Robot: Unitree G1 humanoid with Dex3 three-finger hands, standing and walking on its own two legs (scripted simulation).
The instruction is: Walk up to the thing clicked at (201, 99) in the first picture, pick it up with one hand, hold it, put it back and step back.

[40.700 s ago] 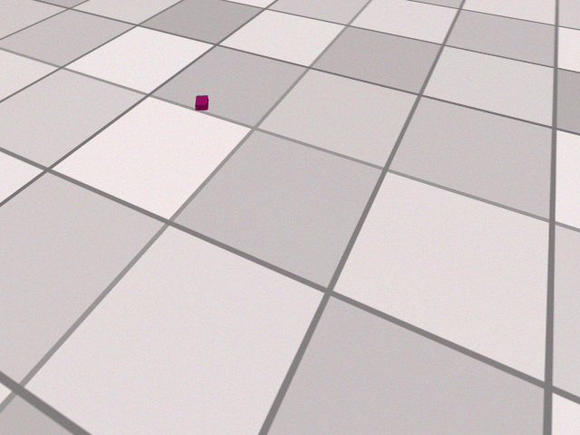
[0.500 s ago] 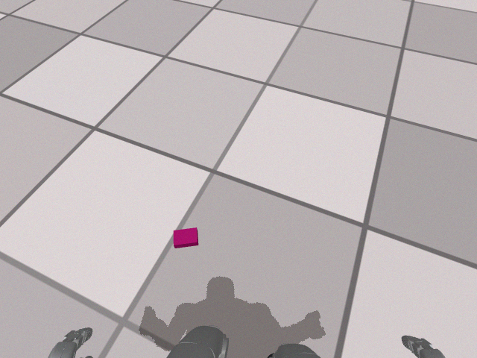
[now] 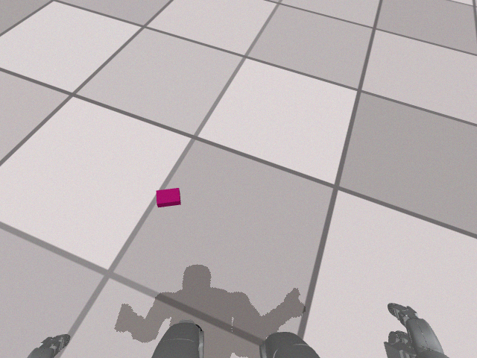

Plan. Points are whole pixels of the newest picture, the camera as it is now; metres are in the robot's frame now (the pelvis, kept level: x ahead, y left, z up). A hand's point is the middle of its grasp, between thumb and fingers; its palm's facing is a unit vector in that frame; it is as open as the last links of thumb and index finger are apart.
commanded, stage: step back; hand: left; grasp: from above
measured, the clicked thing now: (168, 197) +0.76 +0.29 -0.74
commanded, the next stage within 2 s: stand in 1.88 s
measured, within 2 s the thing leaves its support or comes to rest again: neither
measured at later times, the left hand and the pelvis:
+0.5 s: hand out of the picture -0.05 +0.24 -0.14, palm faces +0.09 -0.92 -0.37, open 7.4 cm; pelvis -0.16 -0.04 +0.00, yaw +6 degrees
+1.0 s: hand out of the picture -0.28 +0.20 -0.14, palm faces +0.13 -0.89 -0.44, open 7.4 cm; pelvis -0.31 -0.09 +0.00, yaw +7 degrees
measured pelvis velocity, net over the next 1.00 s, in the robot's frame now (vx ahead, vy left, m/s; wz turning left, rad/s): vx -0.31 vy -0.09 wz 0.13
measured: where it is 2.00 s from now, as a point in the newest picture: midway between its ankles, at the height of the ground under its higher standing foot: outside the picture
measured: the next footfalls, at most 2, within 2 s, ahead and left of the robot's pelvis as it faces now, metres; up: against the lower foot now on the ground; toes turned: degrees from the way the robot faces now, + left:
right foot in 0.06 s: -0.02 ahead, -0.15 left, +0.00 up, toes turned +2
left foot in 0.38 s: -0.10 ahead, +0.07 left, +0.00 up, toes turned +4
